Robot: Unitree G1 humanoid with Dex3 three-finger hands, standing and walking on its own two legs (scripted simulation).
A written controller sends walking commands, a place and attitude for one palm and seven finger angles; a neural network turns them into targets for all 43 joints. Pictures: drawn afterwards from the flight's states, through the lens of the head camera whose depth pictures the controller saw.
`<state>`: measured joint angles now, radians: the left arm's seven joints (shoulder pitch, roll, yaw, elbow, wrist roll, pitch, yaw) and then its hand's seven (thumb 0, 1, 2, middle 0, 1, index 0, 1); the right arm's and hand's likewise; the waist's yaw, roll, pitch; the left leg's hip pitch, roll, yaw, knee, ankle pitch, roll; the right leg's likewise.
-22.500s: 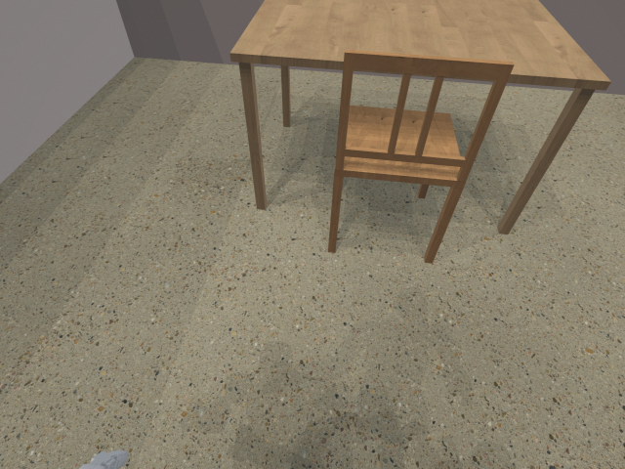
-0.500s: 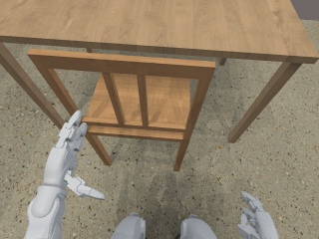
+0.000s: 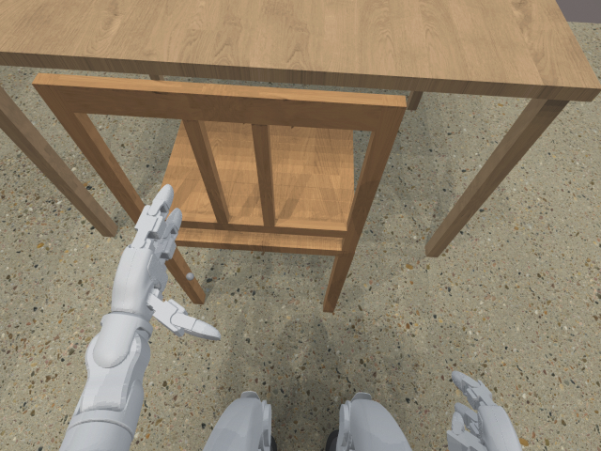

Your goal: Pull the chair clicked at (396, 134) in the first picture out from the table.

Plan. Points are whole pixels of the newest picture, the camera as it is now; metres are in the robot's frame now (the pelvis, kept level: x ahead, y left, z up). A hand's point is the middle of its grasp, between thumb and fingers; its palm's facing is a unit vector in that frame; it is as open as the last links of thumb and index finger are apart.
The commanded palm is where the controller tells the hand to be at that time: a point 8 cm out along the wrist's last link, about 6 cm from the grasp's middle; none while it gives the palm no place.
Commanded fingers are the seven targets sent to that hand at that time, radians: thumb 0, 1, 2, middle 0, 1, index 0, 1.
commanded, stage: aim the fingers beside a spindle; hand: left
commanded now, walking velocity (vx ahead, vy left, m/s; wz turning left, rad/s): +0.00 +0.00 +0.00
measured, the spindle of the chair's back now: (210, 177) +0.51 +0.16 -0.01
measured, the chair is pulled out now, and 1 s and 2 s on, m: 0.00 0.00 0.00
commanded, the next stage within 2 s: none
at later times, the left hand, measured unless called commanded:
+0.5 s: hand (197, 257) +0.36 +0.15 +0.02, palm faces -0.04 -1.00 -0.05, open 16.9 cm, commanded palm +0.34 +0.20 +0.01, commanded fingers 0.00 -0.50 0.30 -0.06 -0.08 -0.06 -0.08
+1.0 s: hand (201, 268) +0.35 +0.15 +0.00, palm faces -0.07 -1.00 -0.02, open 16.9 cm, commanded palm +0.34 +0.20 +0.01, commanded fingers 0.00 -0.50 0.30 -0.06 -0.08 -0.06 -0.08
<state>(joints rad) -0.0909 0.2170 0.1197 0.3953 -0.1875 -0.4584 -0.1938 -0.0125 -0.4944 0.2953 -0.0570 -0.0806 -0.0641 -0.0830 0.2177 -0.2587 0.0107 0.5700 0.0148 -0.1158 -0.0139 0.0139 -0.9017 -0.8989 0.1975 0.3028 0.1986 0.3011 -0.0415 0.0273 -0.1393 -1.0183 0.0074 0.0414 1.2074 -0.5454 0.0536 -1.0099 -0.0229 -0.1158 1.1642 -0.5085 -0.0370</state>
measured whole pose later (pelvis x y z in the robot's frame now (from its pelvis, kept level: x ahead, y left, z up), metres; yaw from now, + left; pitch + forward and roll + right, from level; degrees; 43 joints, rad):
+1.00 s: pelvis +0.00 +0.01 -0.01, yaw +0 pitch +22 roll -2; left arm -0.17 0.20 0.10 0.49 -0.17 -0.48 -0.15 -0.01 -0.49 0.30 -0.06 -0.08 -0.06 -0.08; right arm 0.22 -0.25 0.01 0.56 0.02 -0.04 0.01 0.01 -0.90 -0.90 0.20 0.30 0.20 0.30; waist -0.05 0.03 -0.14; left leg -1.07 0.01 0.04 1.24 -0.56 0.06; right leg -1.06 -0.02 -0.11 1.19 -0.52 -0.03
